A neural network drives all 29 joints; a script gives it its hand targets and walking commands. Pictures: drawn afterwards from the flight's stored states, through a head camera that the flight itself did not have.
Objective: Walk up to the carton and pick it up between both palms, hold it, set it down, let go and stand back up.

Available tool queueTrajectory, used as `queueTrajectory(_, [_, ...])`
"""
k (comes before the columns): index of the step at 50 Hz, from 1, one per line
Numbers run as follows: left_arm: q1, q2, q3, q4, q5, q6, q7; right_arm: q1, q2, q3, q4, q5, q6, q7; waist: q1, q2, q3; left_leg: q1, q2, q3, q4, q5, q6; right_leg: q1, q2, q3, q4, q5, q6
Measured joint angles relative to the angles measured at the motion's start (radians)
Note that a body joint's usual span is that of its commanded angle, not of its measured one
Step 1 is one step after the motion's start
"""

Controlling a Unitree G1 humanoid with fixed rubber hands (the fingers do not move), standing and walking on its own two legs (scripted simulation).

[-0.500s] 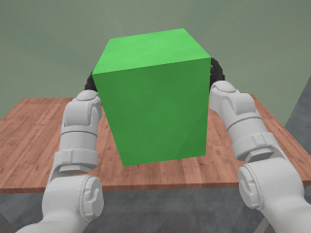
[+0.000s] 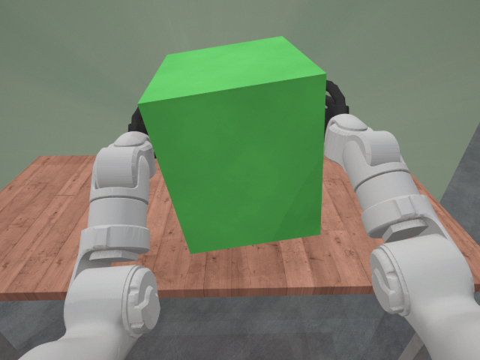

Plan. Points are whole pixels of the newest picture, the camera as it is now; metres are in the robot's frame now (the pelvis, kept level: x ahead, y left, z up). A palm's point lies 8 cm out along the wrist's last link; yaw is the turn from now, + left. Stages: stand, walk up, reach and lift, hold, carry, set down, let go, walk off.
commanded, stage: hold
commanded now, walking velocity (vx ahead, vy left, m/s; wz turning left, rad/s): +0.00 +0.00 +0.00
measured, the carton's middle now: (238, 138) +0.42 -0.02 +0.26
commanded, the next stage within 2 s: none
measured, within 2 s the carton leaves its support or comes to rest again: neither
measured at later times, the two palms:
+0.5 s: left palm (136, 134) +0.37 +0.14 +0.29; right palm (340, 117) +0.37 -0.17 +0.31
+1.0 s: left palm (131, 131) +0.37 +0.14 +0.30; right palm (338, 113) +0.37 -0.16 +0.32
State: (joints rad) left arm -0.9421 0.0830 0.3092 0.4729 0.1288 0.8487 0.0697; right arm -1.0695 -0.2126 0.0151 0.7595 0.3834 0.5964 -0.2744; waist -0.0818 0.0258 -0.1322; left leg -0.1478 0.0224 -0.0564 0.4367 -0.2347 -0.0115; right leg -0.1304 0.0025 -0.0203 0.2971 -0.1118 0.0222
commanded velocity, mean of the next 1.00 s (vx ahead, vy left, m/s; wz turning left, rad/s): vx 0.00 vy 0.00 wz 0.00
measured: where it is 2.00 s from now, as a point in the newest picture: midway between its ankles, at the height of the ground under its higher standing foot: outside the picture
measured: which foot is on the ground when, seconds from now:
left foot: down 0.00-1.00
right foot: down 0.00-1.00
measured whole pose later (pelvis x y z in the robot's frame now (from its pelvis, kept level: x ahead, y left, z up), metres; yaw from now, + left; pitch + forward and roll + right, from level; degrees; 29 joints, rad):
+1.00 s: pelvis -0.01 -0.01 +0.00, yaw +1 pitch -3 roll -2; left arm -1.02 0.11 0.35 0.51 0.14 0.91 0.04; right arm -1.13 -0.22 0.03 0.77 0.41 0.68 -0.31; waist -0.07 0.03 -0.17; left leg -0.17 0.03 -0.09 0.43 -0.22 -0.03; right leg -0.15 0.02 -0.02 0.30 -0.11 0.01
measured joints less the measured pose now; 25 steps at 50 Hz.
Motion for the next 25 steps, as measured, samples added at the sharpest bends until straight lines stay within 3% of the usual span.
queueTrajectory(25, [-0.066, 0.019, 0.035, 0.044, 0.000, 0.042, -0.014, -0.052, -0.008, 0.010, 0.015, 0.014, 0.062, -0.024, 0.013, 0.010, -0.030, -0.016, 0.002, -0.014, -0.005, 0.015, -0.010, -0.020, 0.009, 0.005, 0.007, 0.007, -0.009])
